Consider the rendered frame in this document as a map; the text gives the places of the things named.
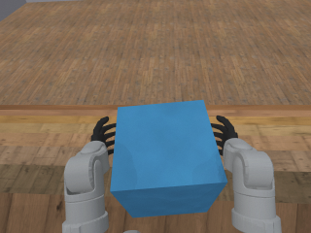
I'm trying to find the carton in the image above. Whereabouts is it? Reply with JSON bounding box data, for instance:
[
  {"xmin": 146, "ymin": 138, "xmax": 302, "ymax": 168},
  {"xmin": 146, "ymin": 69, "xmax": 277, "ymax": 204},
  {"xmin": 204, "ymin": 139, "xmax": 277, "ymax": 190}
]
[{"xmin": 110, "ymin": 100, "xmax": 228, "ymax": 218}]

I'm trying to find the right robot forearm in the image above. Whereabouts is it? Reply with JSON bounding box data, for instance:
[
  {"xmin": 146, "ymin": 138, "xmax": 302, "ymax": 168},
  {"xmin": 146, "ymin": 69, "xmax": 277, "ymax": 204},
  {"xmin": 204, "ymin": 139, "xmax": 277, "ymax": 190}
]
[{"xmin": 223, "ymin": 138, "xmax": 282, "ymax": 233}]

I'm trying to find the right robot hand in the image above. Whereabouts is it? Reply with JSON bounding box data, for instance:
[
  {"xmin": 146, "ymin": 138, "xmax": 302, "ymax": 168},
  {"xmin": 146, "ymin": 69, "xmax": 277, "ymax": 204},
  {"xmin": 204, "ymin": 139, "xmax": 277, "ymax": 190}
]
[{"xmin": 211, "ymin": 116, "xmax": 238, "ymax": 156}]

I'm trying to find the left robot hand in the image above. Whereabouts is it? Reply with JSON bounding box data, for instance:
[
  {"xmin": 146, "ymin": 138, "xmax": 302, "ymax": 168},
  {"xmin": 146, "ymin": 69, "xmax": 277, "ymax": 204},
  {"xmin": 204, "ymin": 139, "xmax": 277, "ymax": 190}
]
[{"xmin": 90, "ymin": 116, "xmax": 117, "ymax": 155}]

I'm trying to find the left robot forearm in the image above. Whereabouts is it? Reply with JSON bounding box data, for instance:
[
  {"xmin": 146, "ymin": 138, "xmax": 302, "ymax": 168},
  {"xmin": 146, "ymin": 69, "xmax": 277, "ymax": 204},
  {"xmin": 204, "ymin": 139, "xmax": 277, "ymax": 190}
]
[{"xmin": 62, "ymin": 141, "xmax": 110, "ymax": 233}]

